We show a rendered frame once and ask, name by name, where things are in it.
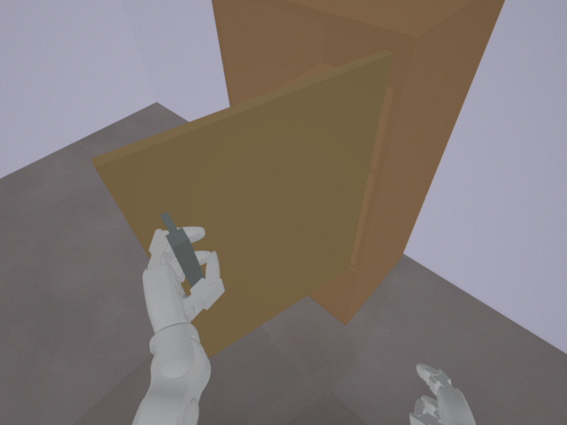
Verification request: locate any cupboard door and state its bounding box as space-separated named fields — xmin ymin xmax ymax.
xmin=91 ymin=50 xmax=393 ymax=358

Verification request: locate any robot left hand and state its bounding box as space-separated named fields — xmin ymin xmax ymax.
xmin=143 ymin=227 xmax=225 ymax=334

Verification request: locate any robot right hand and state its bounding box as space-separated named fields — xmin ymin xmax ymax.
xmin=409 ymin=363 xmax=476 ymax=425

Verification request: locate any robot left forearm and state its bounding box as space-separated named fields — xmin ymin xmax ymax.
xmin=132 ymin=322 xmax=211 ymax=425

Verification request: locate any handle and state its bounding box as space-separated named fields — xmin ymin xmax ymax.
xmin=160 ymin=212 xmax=205 ymax=288

